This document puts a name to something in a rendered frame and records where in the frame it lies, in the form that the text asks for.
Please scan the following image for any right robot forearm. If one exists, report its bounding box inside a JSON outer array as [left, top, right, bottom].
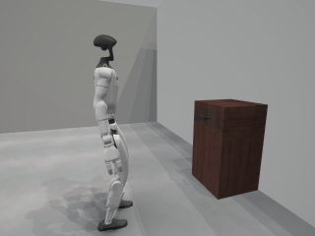
[[94, 101, 114, 148]]

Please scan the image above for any drawer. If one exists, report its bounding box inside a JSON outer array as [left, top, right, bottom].
[[195, 105, 222, 132]]

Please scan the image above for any right robot shin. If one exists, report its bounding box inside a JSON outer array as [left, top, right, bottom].
[[105, 180, 127, 224]]

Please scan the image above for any robot right hand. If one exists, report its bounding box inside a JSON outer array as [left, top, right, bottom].
[[103, 146, 123, 175]]

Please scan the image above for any handle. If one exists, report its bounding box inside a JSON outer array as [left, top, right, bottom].
[[197, 115, 211, 121]]

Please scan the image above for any robot torso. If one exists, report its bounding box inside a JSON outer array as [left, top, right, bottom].
[[94, 64, 119, 137]]

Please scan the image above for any cabinet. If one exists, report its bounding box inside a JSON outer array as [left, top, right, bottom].
[[192, 99, 268, 200]]

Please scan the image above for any robot right upper arm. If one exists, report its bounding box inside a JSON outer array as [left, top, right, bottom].
[[93, 67, 113, 110]]

